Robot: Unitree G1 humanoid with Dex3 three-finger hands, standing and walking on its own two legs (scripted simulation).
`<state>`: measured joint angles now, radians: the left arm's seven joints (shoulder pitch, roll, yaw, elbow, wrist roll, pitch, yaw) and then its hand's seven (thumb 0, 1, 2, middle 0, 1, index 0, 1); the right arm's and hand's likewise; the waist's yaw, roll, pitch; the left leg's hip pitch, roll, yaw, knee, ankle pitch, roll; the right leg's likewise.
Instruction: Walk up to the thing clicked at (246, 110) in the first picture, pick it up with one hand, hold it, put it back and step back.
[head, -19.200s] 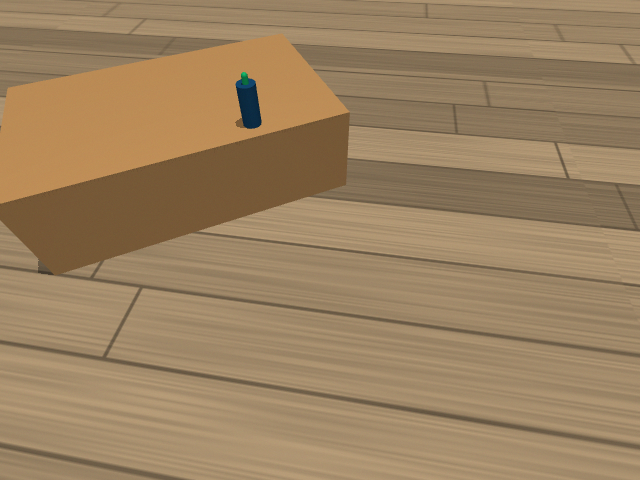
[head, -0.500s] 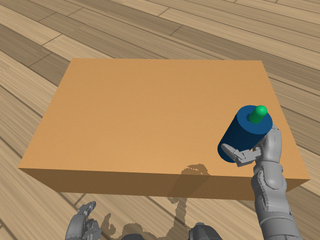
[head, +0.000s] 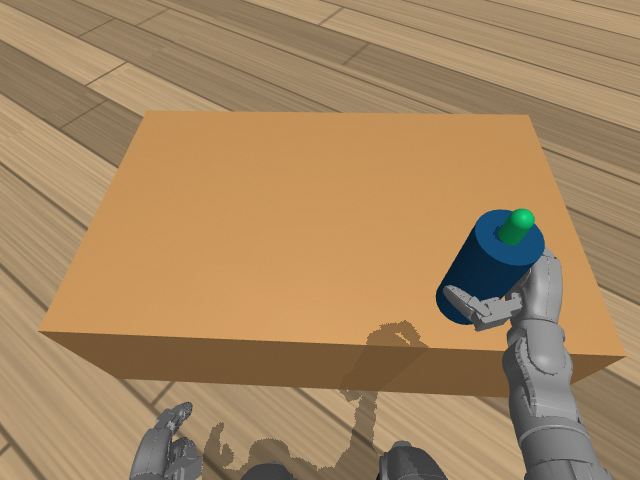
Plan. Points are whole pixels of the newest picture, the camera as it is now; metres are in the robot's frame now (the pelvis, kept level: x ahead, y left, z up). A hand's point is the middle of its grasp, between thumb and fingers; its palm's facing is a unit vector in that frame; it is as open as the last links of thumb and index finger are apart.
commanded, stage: crouch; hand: right
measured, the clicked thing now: (487, 265) +0.34 -0.17 +0.07
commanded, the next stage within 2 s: lower in 1.08 s
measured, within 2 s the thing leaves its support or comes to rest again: neither
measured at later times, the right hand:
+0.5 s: hand (470, 273) +0.41 -0.22 -0.08, palm faces +0.23 +0.97 +0.01, open 10.2 cm
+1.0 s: hand (466, 277) +0.44 -0.23 -0.14, palm faces +0.24 +0.97 +0.01, open 10.2 cm
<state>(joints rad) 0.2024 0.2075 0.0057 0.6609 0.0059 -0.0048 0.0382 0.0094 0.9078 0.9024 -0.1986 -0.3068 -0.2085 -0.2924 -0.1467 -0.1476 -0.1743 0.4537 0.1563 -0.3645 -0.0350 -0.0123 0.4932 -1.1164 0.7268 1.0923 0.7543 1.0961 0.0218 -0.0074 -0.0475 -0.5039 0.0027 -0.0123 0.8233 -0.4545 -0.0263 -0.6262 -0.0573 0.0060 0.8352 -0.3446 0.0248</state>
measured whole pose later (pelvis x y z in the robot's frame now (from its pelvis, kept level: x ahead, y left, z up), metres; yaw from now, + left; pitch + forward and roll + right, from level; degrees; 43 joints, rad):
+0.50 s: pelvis -0.03 -0.01 -0.10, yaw +2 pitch +25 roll +3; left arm 0.23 0.23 -0.01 0.66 0.05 0.03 -0.01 0.01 0.90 0.90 -0.20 -0.31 -0.21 -0.30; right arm -0.57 -0.32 -0.40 0.92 0.13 -0.55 0.06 -0.01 0.50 -1.12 0.73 1.09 0.76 1.09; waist 0.09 -0.01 -0.15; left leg -1.15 -0.03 0.00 1.33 -0.61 -0.03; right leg -1.29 -0.08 0.05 1.34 -0.49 0.02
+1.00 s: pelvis -0.04 +0.00 -0.15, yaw +4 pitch +30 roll +6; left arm 0.18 0.24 -0.02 0.64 0.07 0.05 -0.03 0.00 0.90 0.91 -0.20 -0.30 -0.20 -0.30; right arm -0.70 -0.42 -0.49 1.01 0.10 -0.54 0.10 -0.01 0.50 -1.12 0.73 1.09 0.76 1.09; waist 0.12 -0.02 -0.18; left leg -1.40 -0.05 0.03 1.54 -0.67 -0.03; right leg -1.56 -0.09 0.10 1.56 -0.53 0.03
